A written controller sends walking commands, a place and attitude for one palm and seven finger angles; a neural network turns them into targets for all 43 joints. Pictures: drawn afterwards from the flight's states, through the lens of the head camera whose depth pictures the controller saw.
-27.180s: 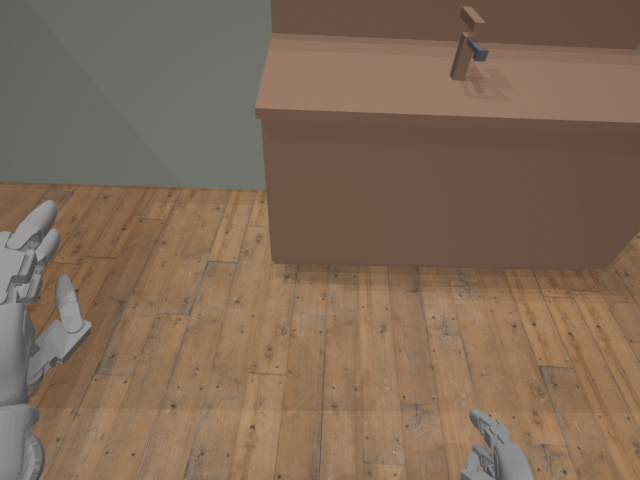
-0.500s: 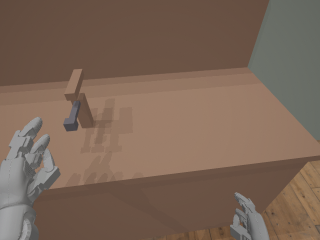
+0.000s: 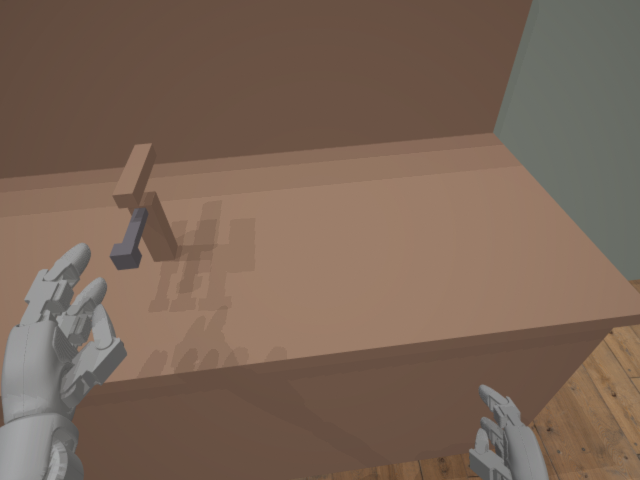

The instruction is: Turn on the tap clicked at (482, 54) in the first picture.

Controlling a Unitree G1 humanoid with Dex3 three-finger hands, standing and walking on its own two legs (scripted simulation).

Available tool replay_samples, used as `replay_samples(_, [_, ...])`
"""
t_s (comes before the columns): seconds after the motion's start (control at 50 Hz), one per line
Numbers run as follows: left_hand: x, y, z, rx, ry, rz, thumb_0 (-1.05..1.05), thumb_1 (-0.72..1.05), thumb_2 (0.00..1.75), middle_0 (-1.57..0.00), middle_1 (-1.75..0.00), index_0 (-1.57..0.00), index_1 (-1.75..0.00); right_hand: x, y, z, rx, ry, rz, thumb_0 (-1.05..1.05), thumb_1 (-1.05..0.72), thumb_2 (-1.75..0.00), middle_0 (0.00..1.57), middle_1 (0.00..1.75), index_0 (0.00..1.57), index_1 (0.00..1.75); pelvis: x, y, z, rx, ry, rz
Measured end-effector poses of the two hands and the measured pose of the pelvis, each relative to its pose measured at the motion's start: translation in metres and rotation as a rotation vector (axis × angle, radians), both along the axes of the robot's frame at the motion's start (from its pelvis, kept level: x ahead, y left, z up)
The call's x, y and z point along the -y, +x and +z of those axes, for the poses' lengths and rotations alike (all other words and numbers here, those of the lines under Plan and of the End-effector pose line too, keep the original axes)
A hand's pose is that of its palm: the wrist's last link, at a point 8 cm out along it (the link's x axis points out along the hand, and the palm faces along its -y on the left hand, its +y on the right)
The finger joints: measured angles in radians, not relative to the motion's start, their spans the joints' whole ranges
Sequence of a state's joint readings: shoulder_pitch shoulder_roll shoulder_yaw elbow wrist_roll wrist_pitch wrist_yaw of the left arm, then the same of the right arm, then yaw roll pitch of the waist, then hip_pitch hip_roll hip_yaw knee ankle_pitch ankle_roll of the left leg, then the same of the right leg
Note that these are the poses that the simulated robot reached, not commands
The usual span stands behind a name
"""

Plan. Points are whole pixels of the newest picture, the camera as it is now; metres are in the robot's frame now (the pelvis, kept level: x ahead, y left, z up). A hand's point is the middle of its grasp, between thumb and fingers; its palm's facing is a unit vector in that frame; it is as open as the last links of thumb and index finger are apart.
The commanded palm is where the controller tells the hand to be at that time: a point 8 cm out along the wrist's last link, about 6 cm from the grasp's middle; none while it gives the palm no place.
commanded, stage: turn the palm inward beside the body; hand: left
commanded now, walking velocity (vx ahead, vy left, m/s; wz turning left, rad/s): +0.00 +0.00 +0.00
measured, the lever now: (126, 255) +0.35 +0.33 +0.10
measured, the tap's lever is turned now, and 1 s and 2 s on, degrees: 0 0 0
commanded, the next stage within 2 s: reach beside the lever's end, fingers flat in 0.12 s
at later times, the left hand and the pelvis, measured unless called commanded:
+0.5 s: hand (111, 334) +0.20 +0.24 +0.15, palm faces +0.48 -0.87 -0.12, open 7.5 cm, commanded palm +0.16 +0.29 +0.16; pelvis +0.00 +0.00 +0.00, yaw +0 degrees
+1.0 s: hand (111, 306) +0.24 +0.27 +0.14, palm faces +0.48 -0.87 -0.10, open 7.5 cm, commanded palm +0.20 +0.32 +0.14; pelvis +0.00 +0.01 +0.00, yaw -1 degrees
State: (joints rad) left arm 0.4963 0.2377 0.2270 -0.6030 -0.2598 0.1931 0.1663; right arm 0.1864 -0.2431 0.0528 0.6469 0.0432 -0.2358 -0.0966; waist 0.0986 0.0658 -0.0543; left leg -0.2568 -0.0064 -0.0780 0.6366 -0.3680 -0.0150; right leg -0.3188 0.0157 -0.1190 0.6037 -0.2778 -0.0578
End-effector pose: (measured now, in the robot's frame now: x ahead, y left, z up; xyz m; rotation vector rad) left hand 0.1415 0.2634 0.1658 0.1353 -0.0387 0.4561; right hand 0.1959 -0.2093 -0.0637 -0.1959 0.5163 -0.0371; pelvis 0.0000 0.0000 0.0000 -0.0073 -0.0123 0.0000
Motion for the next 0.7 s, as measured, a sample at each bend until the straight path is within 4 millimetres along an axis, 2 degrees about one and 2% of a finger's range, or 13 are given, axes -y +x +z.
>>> replay_samples(0.28, [0.004, 0.004, -0.002, -0.007, -0.001, 0.005, 0.02, 0.89, 0.9, -0.21, -0.3, -0.2, -0.3, 0.008, 0.005, 0.0, 0.0, 0.003, -0.006, 0.01, -0.9, -0.9, 0.2, 0.3, 0.21, 0.3, 0.006, 0.005, 0.0, -0.004, 0.002, 0.001])
replay_samples(0.46, [-0.015, 0.01, -0.007, -0.013, -0.006, 0.048, 0.02, 0.89, 0.9, -0.21, -0.3, -0.2, -0.3, 0.007, -0.001, -0.004, -0.025, -0.001, -0.018, 0.01, -0.9, -0.9, 0.2, 0.3, 0.21, 0.3, 0.005, 0.001, 0.001, -0.004, 0.0, 0.005])
replay_samples(0.7, [-0.029, 0.032, -0.012, -0.015, -0.018, 0.03, 0.02, 0.89, 0.9, -0.21, -0.3, -0.2, -0.3, 0.003, -0.009, -0.006, -0.046, -0.008, -0.047, 0.01, -0.9, -0.9, 0.2, 0.3, 0.21, 0.3, -0.004, 0.0, 0.003, -0.013, 0.0, -0.004])
